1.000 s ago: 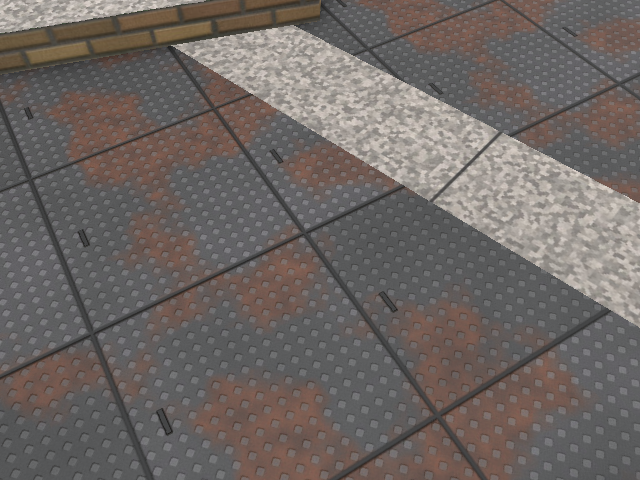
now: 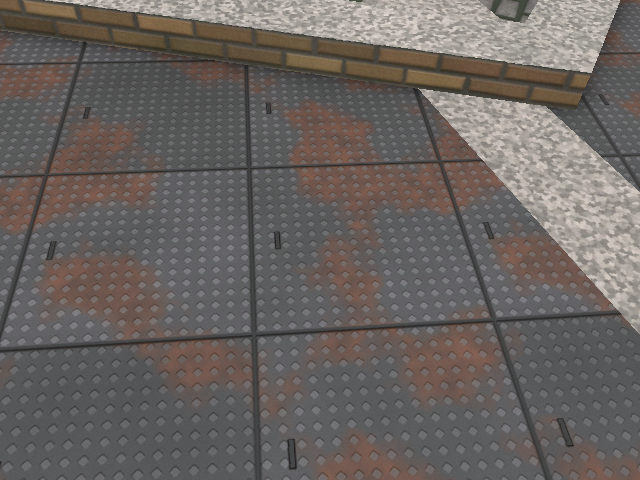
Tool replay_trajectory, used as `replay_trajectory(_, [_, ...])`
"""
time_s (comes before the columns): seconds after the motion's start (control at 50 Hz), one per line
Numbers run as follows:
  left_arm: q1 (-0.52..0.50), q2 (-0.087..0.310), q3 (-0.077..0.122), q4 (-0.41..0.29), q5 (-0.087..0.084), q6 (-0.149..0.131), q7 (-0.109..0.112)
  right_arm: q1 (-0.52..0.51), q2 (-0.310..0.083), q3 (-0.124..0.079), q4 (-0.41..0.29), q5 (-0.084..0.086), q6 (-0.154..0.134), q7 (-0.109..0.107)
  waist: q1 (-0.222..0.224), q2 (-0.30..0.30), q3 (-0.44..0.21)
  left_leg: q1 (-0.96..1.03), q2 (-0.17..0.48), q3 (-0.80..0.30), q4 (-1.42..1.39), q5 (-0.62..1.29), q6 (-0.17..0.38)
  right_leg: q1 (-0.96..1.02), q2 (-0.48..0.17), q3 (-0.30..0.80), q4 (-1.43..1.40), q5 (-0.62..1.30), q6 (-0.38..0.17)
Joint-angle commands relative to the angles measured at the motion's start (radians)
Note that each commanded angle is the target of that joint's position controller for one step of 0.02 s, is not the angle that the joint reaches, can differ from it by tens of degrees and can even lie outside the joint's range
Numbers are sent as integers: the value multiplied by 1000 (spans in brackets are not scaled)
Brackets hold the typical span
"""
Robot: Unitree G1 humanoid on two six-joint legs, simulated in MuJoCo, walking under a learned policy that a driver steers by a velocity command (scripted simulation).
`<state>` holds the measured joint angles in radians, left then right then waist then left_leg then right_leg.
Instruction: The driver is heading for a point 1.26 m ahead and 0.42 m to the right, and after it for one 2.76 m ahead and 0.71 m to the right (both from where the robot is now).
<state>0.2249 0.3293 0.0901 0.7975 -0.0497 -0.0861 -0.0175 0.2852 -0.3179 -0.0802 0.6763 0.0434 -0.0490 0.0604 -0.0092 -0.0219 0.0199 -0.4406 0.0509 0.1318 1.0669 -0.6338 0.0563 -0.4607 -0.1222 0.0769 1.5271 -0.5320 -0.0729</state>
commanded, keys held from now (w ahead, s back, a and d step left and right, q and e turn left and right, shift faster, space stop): w+e+shift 0.82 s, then w+shift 0.12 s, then w+q+shift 0.06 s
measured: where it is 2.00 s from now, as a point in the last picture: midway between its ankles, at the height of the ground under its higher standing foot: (497, 214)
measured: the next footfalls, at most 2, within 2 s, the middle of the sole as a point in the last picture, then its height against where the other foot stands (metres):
right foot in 0.36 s outside the picture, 0.16 m lower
left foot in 0.66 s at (277, 387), level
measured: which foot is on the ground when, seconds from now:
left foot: down 0.00-0.34, up 0.36-0.64, down 0.66-1.00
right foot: up 0.00-0.34, down 0.36-0.68, up 0.70-1.00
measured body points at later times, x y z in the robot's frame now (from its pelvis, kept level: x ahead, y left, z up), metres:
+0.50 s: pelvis +0.35 +0.00 -0.12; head +0.39 +0.03 +0.33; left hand +0.48 +0.23 -0.27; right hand +0.42 -0.27 -0.19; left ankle +0.42 +0.17 -0.70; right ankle +0.35 -0.04 -0.83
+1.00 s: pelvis +0.72 -0.09 -0.10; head +0.73 -0.11 +0.35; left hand +1.06 -0.11 -0.14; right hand +0.49 -0.24 -0.23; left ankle +0.73 +0.12 -0.83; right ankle +0.76 -0.32 -0.75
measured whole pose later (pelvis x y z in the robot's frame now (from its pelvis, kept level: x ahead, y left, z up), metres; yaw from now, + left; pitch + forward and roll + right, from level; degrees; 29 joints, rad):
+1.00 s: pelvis +0.72 -0.09 -0.10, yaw -45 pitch +1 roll +3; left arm 0.07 0.28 0.05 0.54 -0.02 -0.02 -0.04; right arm 0.51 -0.27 -0.07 0.86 0.00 -0.10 -0.02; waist -0.10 -0.03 0.00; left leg 0.07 0.05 0.13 0.32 -0.39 -0.08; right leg -0.85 -0.08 0.05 1.03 -0.08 -0.05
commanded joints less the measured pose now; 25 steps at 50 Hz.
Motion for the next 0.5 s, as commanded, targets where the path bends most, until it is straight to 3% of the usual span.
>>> replay_trajectory(0.02, [-103,-11,-34,-166,-35,-9,12,67,-92,-15,-1,-3,-39,24,51,83,13,129,374,-630,-563,297,139,-595,56,79,111,179,-22])
replay_trajectory(0.04, [-63,-13,-40,-143,-23,10,9,-16,-33,5,-25,-16,-59,17,80,21,25,44,379,-582,-493,359,104,-568,29,84,52,254,-10])
replay_trajectory(0.06, [-16,3,-30,-115,-5,17,1,1,-39,3,-17,-47,-77,0,77,-67,-32,66,361,-544,-418,361,75,-541,15,119,-20,353,-23])
replay_trajectory(0.08, [-21,19,-20,-118,-1,16,-10,28,-63,-3,-8,-72,-93,-14,75,-86,-44,34,294,-436,-438,335,30,-469,32,105,-147,518,-42])
replay_trajectory(0.1, [-70,21,-18,-131,3,6,-26,38,-45,1,6,-78,-112,-41,63,-30,-56,24,268,-372,-457,270,-16,-416,25,119,-275,671,-65])
replay_trajectory(0.12, [-154,16,-20,-159,7,5,-43,49,-38,7,24,-68,-120,-77,41,5,1,-80,210,-223,-504,213,-31,-308,50,50,-451,826,-41])
replay_trajectory(0.14, [-211,-9,-23,-174,14,7,-55,105,-31,10,47,-65,-119,-106,1,50,11,-56,187,-169,-504,233,-29,-276,86,5,-521,929,-25])
replay_trajectory(0.18, [-289,-29,-24,-186,17,10,-72,205,13,18,87,-51,-109,-149,-46,50,46,32,156,-74,-427,276,-46,-264,124,-56,-676,1041,-12])
replay_trajectory(0.2, [-323,-46,-28,-196,22,9,-83,254,11,16,98,-48,-104,-154,-78,40,51,121,161,-60,-393,317,-51,-288,137,-93,-723,1050,-13])
replay_trajectory(0.22, [-362,-56,-30,-208,17,6,-97,296,14,15,108,-44,-94,-153,-103,38,68,201,164,-54,-376,379,-62,-323,146,-103,-775,1024,-20])
replay_trajectory(0.26, [-386,-62,-30,-210,11,0,-124,321,17,12,115,-38,-67,-153,-121,51,117,302,170,-12,-300,560,-90,-346,161,-166,-880,934,-28])
replay_trajectory(0.28, [-332,-61,-27,-202,6,0,-130,269,2,11,102,-34,-60,-153,-83,103,108,293,186,-3,-241,697,-86,-276,151,-184,-913,869,-30])
replay_trajectory(0.3, [-234,-39,-16,-173,11,0,-129,231,5,8,91,-22,-59,-157,-34,119,64,248,168,40,-140,915,-100,-123,175,-245,-930,828,-35])
replay_trajectory(0.32, [-84,2,7,-127,20,6,-125,215,-12,4,93,-15,-59,-156,35,142,-10,191,147,67,43,1123,-106,101,193,-289,-912,793,-57])
replay_trajectory(0.34, [163,46,38,-52,22,20,-111,140,-39,-10,79,-10,-66,-151,159,142,-74,3,145,50,349,1260,-116,404,159,-221,-923,764,-129])
replay_trajectory(0.36, [477,86,59,35,22,26,-85,-83,-57,-14,23,-12,-78,-140,399,-136,-98,-280,0,103,979,637,-142,742,85,-111,-1148,976,-266])
replay_trajectory(0.38, [496,79,36,93,42,27,-52,-254,44,6,-75,-41,-108,-128,373,-271,-40,-596,-57,21,1167,-15,-92,816,77,-6,-1001,901,-250])
replay_trajectory(0.4, [441,55,7,52,59,7,-48,-111,141,41,-166,-30,-142,-109,181,-262,-166,-768,-48,-216,1113,-38,-69,906,7,279,-871,841,-347])
replay_trajectory(0.42, [343,15,2,-11,45,8,-45,-9,97,47,-169,-34,-164,-83,91,-17,-309,-771,-15,-329,897,24,-24,899,-70,496,-956,474,-415])
replay_trajectory(0.44, [143,95,30,-57,35,12,-1,31,63,37,-191,-11,-150,-69,-53,-12,-195,-808,2,-358,614,153,-46,724,-160,716,-1194,90,-407])
replay_trajectory(0.46, [-65,70,16,-136,41,14,15,34,-7,9,-154,-12,-126,-82,-124,131,-71,-674,75,-352,420,237,-81,391,-168,739,-1304,-57,-363])
replay_trajectory(0.48, [-200,31,3,-191,53,-4,12,12,-31,-2,-140,-14,-98,-98,-169,139,41,-528,109,-372,267,281,-129,72,-162,754,-1311,32,-360])
replay_trajectory(0.5, [-215,8,-3,-208,56,-25,10,-12,-43,-8,-135,-40,-78,-119,-160,193,76,-412,113,-360,167,297,-173,-104,-109,703,-1293,170,-355])
Velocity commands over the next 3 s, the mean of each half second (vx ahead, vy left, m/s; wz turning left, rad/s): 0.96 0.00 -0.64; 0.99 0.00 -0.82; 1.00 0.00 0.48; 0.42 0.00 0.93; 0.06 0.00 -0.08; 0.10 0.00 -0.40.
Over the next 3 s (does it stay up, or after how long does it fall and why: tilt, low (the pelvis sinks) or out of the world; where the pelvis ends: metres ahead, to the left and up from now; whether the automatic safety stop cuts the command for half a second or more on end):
stays up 1.40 -0.61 -0.08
